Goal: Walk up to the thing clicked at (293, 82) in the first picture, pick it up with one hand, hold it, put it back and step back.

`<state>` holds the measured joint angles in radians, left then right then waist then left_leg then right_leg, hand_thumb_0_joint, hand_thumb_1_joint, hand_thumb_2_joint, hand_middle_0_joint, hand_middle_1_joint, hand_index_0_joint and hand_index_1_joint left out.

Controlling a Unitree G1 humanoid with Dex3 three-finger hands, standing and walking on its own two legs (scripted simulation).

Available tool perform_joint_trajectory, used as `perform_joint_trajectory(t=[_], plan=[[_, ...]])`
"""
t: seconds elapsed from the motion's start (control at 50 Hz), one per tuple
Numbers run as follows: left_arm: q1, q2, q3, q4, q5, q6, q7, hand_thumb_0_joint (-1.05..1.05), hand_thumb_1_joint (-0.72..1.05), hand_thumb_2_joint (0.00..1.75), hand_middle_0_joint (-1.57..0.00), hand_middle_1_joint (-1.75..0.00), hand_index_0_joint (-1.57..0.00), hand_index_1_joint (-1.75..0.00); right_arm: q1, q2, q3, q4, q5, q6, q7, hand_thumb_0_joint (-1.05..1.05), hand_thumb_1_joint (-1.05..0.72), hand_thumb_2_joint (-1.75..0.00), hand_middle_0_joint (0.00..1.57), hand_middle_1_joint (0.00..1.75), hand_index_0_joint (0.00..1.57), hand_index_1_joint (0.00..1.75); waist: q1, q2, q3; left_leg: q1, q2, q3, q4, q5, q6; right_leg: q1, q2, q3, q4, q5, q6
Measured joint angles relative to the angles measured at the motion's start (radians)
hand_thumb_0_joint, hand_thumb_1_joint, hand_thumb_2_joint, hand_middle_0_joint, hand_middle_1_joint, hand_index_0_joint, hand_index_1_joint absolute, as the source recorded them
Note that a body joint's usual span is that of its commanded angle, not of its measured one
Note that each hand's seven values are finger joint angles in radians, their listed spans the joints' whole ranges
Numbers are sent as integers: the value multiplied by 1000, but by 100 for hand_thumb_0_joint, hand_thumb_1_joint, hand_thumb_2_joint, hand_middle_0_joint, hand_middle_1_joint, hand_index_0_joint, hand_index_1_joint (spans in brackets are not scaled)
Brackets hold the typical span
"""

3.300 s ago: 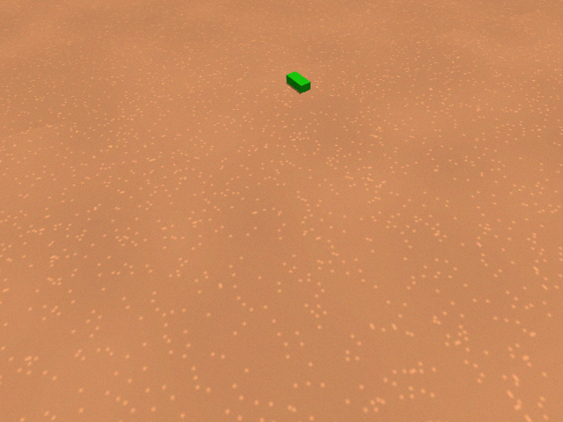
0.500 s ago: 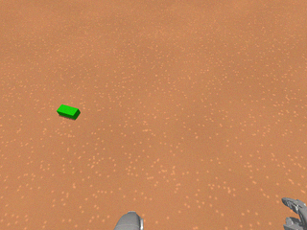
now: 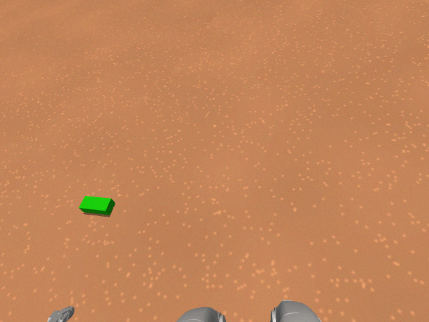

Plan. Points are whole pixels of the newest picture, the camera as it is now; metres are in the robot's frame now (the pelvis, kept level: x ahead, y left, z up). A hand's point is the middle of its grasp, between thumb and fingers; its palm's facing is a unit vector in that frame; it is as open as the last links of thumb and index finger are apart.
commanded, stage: walk up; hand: left
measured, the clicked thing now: (97, 205) +0.78 +0.75 -0.72
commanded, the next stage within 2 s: none
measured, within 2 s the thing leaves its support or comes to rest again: neither
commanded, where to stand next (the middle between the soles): +0.34 +0.58 m, yaw -8 degrees
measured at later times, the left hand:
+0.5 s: hand (6, 312) +0.18 +0.51 -0.13, palm faces -0.10 -0.84 -0.53, open 7.4 cm
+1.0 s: hand out of the picture +0.24 +0.69 -0.10, palm faces -0.07 -0.76 -0.64, open 7.4 cm
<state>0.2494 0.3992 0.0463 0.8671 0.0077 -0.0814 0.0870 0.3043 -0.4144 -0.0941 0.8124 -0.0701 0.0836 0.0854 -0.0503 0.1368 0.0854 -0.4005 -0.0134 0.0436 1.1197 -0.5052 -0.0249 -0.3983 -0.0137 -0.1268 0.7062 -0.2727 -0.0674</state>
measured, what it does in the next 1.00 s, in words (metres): steps to the left: left foot, then right foot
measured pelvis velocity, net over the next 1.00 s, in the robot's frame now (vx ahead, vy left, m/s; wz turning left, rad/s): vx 0.16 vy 0.37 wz -0.08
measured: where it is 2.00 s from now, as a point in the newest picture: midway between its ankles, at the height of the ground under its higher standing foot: (89, 311)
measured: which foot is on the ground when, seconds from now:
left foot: up 0.00-0.28, down 0.30-0.64, up 0.66-1.00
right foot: down 0.00-0.32, up 0.34-0.62, down 0.64-1.00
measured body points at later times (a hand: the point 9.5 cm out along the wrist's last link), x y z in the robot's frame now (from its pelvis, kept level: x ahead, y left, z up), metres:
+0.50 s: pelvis +0.10 +0.20 +0.00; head +0.13 +0.20 +0.45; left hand +0.19 +0.55 -0.10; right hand +0.12 -0.14 -0.10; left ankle +0.11 +0.31 -0.71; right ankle +0.12 +0.07 -0.65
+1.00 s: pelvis +0.16 +0.37 -0.01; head +0.18 +0.31 +0.43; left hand +0.25 +0.73 -0.06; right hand +0.21 +0.01 -0.14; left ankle +0.19 +0.55 -0.68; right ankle +0.23 +0.16 -0.71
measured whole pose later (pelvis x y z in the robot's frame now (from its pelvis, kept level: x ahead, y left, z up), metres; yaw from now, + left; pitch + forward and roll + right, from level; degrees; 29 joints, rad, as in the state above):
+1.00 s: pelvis +0.16 +0.37 -0.01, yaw -4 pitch -2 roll -1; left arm 0.31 0.46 0.08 0.87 0.05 -0.08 0.09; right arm 0.26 -0.51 -0.13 0.78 -0.06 0.11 0.10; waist 0.00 0.15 0.08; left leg -0.49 0.12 -0.09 1.04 -0.46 -0.02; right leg -0.46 -0.16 -0.02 0.75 -0.27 0.01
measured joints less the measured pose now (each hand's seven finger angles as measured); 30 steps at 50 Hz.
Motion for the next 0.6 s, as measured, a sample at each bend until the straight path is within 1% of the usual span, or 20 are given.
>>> perform_joint_trajectory(t=[0.02,0.06,0.12,0.16,0.22,0.26,0.28,0.3,0.32,0.34,0.36,0.38,0.4,0.42,0.46,0.5,0.56,0.58,0.6], plan=[[2,-3,0,-2,-1,0,4,0,90,89,-21,-30,-21,-30,-6,-1,3,4,1,2,3,1,-90,-90,20,30,20,30,9,4,-3,-35,12,-25,43,19,-3,15,-8,4,-11,0,7],[14,-10,0,-2,2,-5,4,0,90,89,-21,-30,-21,-30,-21,-13,3,7,7,1,10,1,-90,-90,20,30,20,30,24,12,-9,-88,40,-81,68,69,-1,44,-24,16,-39,5,33],[46,-7,0,7,13,-14,-4,0,89,89,-21,-30,-21,-30,-44,-39,-8,-5,10,-1,19,0,-90,-90,20,30,21,30,37,19,-14,-142,90,-148,50,137,1,69,-50,42,-56,0,63],[64,0,3,17,18,-15,-10,0,89,89,-21,-30,-21,-30,-57,-56,-19,-11,11,0,22,0,-90,-90,20,30,21,30,42,19,-16,-155,126,-164,1,170,-3,75,-69,60,-56,-10,79],[83,22,12,26,28,-14,-15,0,89,89,-22,-30,-21,-30,-72,-78,-32,-14,10,4,28,0,-90,-90,20,30,20,30,46,10,-18,-144,173,-144,-122,177,-8,70,-99,80,-39,-33,89],[86,43,18,29,34,-13,-17,0,89,89,-22,-30,-21,-30,-76,-91,-39,-14,9,3,32,0,-90,-90,20,30,20,30,49,2,-17,-114,187,-123,-214,167,-3,60,-119,91,-14,-56,95],[86,55,21,31,36,-10,-17,0,89,89,-22,-30,-21,-30,-75,-97,-43,-15,10,0,33,0,-90,-90,20,30,20,30,51,-5,-19,-91,187,-108,-257,160,2,51,-131,98,7,-72,97],[86,69,24,35,37,-5,-16,0,89,89,-22,-30,-21,-30,-73,-102,-48,-16,10,-4,33,0,-90,-90,20,30,20,30,50,-14,-21,-63,180,-89,-299,155,-1,38,-145,109,36,-94,98],[77,89,29,45,38,3,-14,0,89,89,-22,-30,-21,-30,-78,-92,-54,-12,8,-10,28,0,-90,-90,20,30,20,30,47,-50,-12,-55,153,-64,-287,138,-22,24,-177,133,77,-120,83],[69,108,37,56,36,14,-8,1,89,89,-22,-30,-21,-30,-81,-75,-54,-10,4,-17,23,0,-90,-90,20,30,20,30,47,-97,0,-45,124,-31,-264,120,-27,4,-202,175,134,-143,54],[66,118,43,68,30,27,-1,1,89,89,-21,-30,-21,-30,-78,-61,-48,-13,2,-25,20,0,-90,-90,20,30,20,30,45,-120,1,-43,114,-10,-242,101,-27,-27,-181,215,214,-193,42],[62,118,43,83,23,36,8,1,89,89,-21,-30,-21,-30,-71,-50,-40,-14,6,-32,17,0,-90,-90,20,30,20,30,37,-123,-3,-40,116,-3,-234,88,-22,-57,-137,230,303,-233,29],[55,113,38,98,18,42,15,1,90,89,-21,-30,-21,-30,-60,-40,-32,-13,11,-34,14,0,-90,-90,20,30,20,30,24,-120,-10,-31,117,-2,-242,84,-13,-85,-96,218,381,-247,20],[50,107,32,109,11,43,17,1,90,89,-21,-30,-21,-30,-47,-30,-25,-12,13,-34,9,0,-90,-90,20,30,20,30,12,-118,-17,-16,116,1,-263,87,-2,-109,-64,194,438,-246,17],[44,93,21,115,-4,33,13,1,90,89,-21,-30,-21,-30,-24,-12,-12,-12,11,-34,-1,0,-90,-90,20,30,20,30,-7,-125,-22,26,103,20,-324,103,17,-150,-26,147,480,-219,16],[34,75,11,107,-14,18,6,1,90,89,-21,-30,-21,-30,-6,-7,-5,-13,12,-38,-9,0,-90,-90,20,30,21,30,-22,-126,-13,66,82,40,-378,116,35,-166,-11,103,429,-193,22],[17,40,-2,84,-18,3,-3,1,90,89,-21,-30,-21,-30,9,-14,-2,-19,6,-34,-16,0,-90,-90,21,30,21,30,-37,-112,17,110,49,69,-418,117,64,-155,-5,40,276,-165,35],[13,28,-5,75,-18,-1,-4,1,90,89,-21,-30,-21,-30,11,-18,-3,-23,5,-31,-18,0,-90,-90,21,30,21,30,-40,-104,25,121,40,80,-421,110,72,-141,-2,24,214,-142,34],[11,17,-7,66,-18,-6,-5,1,90,89,-21,-30,-21,-30,13,-21,-3,-27,4,-27,-18,0,-90,-90,21,30,21,30,-41,-95,32,129,33,91,-417,100,78,-120,2,11,141,-94,33]])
